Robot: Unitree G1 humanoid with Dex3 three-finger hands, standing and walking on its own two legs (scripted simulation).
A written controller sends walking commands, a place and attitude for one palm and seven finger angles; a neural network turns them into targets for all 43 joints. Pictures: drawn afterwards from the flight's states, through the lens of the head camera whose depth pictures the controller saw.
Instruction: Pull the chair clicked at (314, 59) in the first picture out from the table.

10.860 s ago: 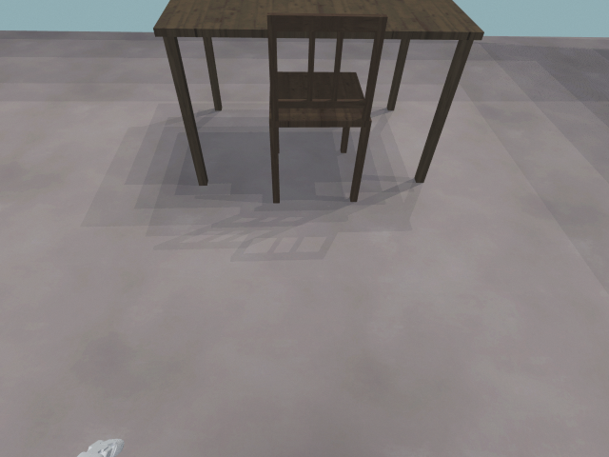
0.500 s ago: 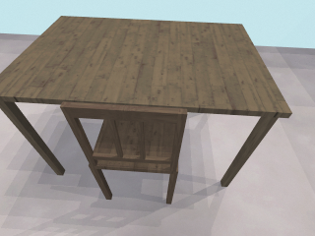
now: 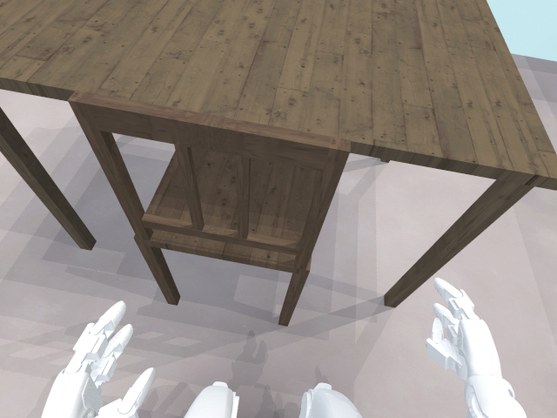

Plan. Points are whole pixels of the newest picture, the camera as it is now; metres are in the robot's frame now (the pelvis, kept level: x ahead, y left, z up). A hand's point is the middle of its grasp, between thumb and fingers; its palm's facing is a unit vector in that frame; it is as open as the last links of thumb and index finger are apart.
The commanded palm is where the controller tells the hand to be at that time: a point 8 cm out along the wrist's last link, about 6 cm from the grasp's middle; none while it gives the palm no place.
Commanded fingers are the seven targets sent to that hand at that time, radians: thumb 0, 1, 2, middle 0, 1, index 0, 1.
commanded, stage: raise the hand toward the chair's back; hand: left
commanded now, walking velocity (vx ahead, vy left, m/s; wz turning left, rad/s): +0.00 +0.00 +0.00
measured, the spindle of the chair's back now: (191, 190) +0.47 +0.20 -0.03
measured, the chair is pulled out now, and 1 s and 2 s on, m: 0.00 0.00 0.00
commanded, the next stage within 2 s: aim the fingers beside a spindle in 1.60 s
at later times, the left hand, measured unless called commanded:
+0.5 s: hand (117, 331) +0.21 +0.22 +0.04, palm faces +0.05 -1.00 -0.08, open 14.3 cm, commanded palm +0.18 +0.26 +0.04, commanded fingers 0.00 -0.29 0.39 -0.08 -0.11 -0.08 -0.11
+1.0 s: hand (110, 310) +0.23 +0.24 +0.04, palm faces -0.06 -1.00 -0.05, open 16.9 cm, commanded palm +0.22 +0.30 +0.05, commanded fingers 0.00 -0.50 0.30 -0.06 -0.08 -0.06 -0.08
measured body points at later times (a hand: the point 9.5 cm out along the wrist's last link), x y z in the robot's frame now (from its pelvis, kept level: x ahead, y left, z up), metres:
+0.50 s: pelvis +0.01 +0.01 +0.00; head +0.09 +0.01 +0.44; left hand +0.20 +0.27 +0.05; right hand +0.16 -0.25 -0.09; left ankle -0.01 +0.12 -0.65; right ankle +0.04 -0.09 -0.65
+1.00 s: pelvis +0.00 +0.04 +0.00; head +0.08 +0.05 +0.45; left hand +0.23 +0.29 +0.04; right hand +0.19 -0.19 -0.07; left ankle -0.01 +0.12 -0.65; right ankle +0.04 -0.09 -0.65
